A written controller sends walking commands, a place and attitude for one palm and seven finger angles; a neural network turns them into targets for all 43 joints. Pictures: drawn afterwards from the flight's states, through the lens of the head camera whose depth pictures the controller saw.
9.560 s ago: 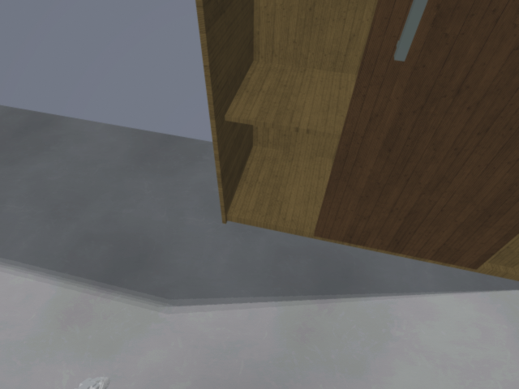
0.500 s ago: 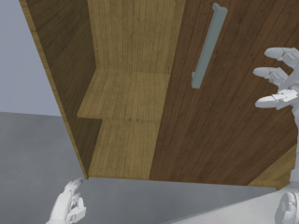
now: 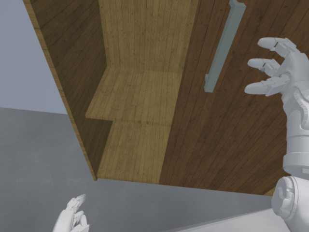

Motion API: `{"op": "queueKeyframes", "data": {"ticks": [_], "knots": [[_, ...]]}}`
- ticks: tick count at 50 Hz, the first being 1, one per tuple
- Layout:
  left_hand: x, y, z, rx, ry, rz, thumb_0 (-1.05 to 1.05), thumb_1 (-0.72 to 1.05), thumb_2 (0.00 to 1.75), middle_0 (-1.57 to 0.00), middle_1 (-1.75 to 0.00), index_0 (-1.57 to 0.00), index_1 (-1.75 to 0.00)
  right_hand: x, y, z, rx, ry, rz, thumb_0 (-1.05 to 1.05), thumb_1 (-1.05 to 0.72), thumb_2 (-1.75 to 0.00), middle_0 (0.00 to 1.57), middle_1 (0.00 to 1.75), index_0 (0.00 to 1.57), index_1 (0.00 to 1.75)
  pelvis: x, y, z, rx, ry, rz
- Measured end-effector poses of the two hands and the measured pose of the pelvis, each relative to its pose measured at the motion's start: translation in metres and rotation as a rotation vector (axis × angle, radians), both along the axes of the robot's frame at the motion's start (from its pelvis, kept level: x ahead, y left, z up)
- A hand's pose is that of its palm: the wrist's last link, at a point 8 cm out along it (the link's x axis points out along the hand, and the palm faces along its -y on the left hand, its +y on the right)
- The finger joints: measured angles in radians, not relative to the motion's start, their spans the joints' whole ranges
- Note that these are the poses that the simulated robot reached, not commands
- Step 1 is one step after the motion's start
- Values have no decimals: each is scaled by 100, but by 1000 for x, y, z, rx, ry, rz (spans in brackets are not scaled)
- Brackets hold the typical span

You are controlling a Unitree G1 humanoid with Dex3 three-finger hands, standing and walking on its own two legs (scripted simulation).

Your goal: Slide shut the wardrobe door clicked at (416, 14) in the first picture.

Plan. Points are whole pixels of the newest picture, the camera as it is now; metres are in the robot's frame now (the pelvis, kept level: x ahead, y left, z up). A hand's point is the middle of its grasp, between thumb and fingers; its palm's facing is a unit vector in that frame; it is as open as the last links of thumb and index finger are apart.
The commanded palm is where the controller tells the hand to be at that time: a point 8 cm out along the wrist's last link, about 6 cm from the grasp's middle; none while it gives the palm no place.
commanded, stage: move the hooked fingers beside the handle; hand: right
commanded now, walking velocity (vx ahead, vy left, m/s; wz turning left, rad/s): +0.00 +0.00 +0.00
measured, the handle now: (219, 50) +0.51 -0.11 +0.25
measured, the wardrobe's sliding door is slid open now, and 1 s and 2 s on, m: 0.41 0.41 0.41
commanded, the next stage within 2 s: feel for the door with the fingertips in 1.10 s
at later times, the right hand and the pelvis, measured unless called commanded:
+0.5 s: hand (247, 60) +0.46 -0.17 +0.26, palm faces +0.05 +1.00 -0.03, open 14.0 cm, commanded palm +0.42 -0.23 +0.24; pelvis +0.01 +0.00 +0.00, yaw +1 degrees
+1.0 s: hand (248, 61) +0.45 -0.17 +0.26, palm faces +0.05 +1.00 -0.01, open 14.0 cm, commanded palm +0.42 -0.23 +0.24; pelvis -0.01 +0.01 +0.00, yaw +1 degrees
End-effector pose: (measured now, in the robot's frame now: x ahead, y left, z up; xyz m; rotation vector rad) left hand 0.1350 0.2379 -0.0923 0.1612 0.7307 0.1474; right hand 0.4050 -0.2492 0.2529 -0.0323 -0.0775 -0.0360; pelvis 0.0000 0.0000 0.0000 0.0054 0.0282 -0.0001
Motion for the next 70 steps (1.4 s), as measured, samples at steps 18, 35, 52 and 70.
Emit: {"op": "queueKeyframes", "data": {"ticks": [18,35,52,70], "knots": [[-23,3,-12,1,101,40,1,91,90,-20,-30,-20,-30,28,31,0,11,12,9,-2,50,-30,31,120,30,120,6,-4,0,2,18,7],[-33,13,-11,8,104,50,1,91,90,-20,-30,-20,-30,15,27,1,3,1,-4,-2,50,-30,30,120,30,120,-1,3,0,1,7,6],[-47,19,-8,10,90,80,1,91,90,-20,-30,-20,-30,22,22,3,8,0,-19,-2,50,-30,31,120,30,120,-7,6,1,-1,15,20],[-48,14,-9,17,108,60,1,91,90,-20,-30,-20,-30,15,31,1,22,-29,33,-2,51,-30,30,120,30,120,-5,-2,0,3,12,13]]}}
